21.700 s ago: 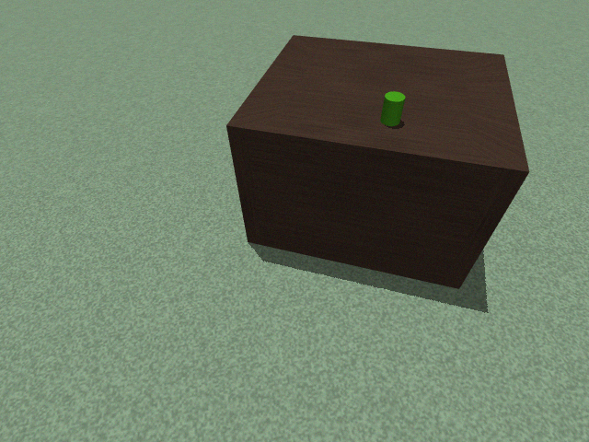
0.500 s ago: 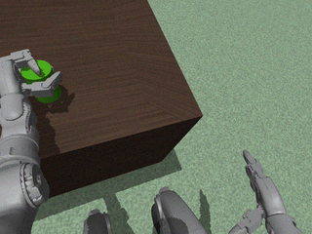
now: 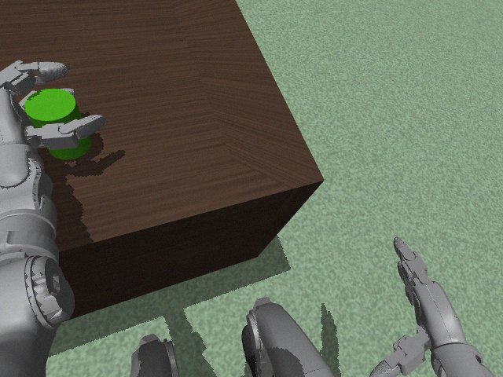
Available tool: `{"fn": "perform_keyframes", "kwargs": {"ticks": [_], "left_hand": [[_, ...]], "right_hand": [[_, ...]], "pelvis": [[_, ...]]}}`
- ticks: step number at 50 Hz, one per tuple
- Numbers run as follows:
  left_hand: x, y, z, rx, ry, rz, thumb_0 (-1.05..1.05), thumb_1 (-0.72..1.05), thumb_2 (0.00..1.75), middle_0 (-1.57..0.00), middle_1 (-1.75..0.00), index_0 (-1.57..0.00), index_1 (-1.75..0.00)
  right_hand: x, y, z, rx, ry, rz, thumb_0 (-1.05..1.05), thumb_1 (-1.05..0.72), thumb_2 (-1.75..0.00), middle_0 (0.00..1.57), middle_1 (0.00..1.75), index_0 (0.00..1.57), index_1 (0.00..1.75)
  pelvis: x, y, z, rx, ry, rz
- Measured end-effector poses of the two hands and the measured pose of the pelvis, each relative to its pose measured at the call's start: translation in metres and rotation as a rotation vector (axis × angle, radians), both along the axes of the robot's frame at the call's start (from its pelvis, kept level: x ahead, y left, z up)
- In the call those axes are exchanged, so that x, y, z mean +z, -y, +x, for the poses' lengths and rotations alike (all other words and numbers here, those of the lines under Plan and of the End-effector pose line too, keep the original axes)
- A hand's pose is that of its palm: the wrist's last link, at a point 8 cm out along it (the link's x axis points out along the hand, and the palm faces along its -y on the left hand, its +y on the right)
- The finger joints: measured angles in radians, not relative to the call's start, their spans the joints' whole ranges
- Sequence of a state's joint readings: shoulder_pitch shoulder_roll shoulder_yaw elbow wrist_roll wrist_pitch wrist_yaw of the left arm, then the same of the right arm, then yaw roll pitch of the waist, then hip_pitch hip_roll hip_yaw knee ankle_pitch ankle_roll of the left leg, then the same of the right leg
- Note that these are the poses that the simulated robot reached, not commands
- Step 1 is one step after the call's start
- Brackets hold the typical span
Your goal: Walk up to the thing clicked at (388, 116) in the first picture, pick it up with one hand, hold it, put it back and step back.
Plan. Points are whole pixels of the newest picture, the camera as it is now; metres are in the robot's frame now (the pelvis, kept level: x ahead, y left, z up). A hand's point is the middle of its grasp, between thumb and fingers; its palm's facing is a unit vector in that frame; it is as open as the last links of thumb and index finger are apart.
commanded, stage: open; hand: left
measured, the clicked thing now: (61, 125) +0.55 +0.18 +0.00
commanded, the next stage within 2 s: withdraw in 0.12 s
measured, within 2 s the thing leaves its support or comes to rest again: neither
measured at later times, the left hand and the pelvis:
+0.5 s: hand (17, 90) +0.56 +0.20 +0.07, palm faces +0.17 -0.99 +0.02, open 17.0 cm; pelvis +0.01 +0.00 +0.01, yaw +0 degrees
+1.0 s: hand out of the picture +0.52 +0.31 +0.14, palm faces +0.32 -0.91 -0.25, open 17.4 cm; pelvis +0.04 +0.00 +0.07, yaw +0 degrees
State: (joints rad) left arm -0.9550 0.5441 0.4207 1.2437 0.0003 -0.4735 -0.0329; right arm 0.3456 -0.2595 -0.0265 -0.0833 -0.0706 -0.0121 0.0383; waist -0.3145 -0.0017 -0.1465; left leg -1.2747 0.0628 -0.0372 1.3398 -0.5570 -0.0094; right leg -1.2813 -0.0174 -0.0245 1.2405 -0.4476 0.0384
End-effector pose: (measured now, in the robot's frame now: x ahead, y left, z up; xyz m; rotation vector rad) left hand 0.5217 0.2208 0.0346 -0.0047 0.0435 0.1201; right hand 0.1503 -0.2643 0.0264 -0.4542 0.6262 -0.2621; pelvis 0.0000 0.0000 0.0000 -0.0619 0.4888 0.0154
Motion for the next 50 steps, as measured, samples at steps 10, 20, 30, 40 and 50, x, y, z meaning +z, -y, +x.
{"fn": "perform_keyframes", "kwargs": {"ticks": [10,20,30,40,50], "left_hand": [[-0.002,-0.002,0.000,0.004,-0.003,-0.004,-0.01,-0.31,0.25,-0.50,-0.36,-0.51,-0.37],[0.005,-0.010,0.002,0.007,0.007,0.007,-0.01,-0.46,0.09,-0.23,-0.14,-0.22,-0.14],[0.085,-0.058,0.010,0.077,0.075,0.022,-0.02,-0.52,0.02,-0.09,-0.04,-0.08,-0.05],[0.125,-0.092,0.000,0.073,-0.111,0.153,-0.01,-0.55,0.03,-0.06,-0.03,-0.06,-0.04],[0.125,-0.133,-0.034,0.243,-0.279,0.197,-0.02,-0.55,0.07,-0.07,-0.05,-0.06,-0.06]], "right_hand": [[-0.001,0.002,0.001,-0.004,-0.005,0.001,-0.01,0.51,-0.06,0.06,0.06,0.06,0.05],[0.007,0.002,0.006,-0.003,0.005,-0.002,-0.01,0.51,-0.06,0.06,0.06,0.07,0.05],[0.018,0.006,0.006,-0.044,-0.017,0.018,-0.01,0.50,-0.06,0.06,0.06,0.06,0.05],[0.006,-0.015,0.016,-0.031,-0.073,0.154,-0.01,0.53,-0.05,0.06,0.06,0.06,0.05],[0.021,-0.013,0.022,-0.041,-0.139,0.184,-0.01,0.42,-0.14,0.08,0.09,0.08,0.09]], "pelvis": [[0.000,0.001,0.002,0.001,-0.003,0.002],[0.003,0.002,0.005,-0.003,0.005,0.006],[0.024,0.002,0.016,0.001,0.054,0.006],[0.047,-0.006,0.024,-0.004,0.099,0.010],[0.071,-0.004,0.039,-0.009,0.151,0.024]]}}
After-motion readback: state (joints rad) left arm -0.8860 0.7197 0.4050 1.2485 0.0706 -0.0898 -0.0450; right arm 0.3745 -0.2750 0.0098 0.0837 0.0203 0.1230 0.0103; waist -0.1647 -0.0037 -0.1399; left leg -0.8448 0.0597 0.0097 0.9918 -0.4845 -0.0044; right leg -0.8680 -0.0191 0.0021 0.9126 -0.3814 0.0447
